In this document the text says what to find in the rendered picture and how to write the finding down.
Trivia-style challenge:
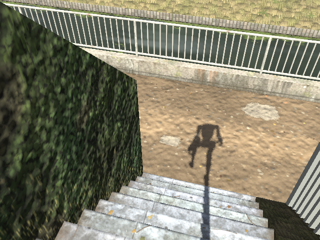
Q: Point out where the stairs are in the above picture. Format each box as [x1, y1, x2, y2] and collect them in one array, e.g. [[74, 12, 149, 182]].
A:
[[36, 172, 274, 240]]

